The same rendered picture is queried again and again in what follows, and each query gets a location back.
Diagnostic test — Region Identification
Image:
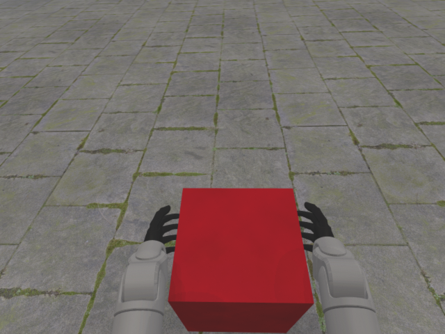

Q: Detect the robot right forearm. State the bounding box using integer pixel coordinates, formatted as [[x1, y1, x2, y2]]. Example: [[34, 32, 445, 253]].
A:
[[312, 237, 382, 334]]

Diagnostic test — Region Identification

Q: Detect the robot right hand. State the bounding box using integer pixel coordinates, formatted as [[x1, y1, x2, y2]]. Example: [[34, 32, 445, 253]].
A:
[[297, 202, 334, 252]]

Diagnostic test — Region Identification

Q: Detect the robot left forearm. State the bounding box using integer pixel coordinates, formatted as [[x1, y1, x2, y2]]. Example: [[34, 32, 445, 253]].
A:
[[111, 240, 168, 334]]

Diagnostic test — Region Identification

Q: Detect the robot left hand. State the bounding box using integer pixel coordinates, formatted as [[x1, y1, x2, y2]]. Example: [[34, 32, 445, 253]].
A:
[[144, 205, 179, 254]]

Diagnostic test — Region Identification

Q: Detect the carton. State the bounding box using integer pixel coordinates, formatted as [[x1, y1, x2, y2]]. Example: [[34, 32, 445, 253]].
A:
[[168, 188, 314, 333]]

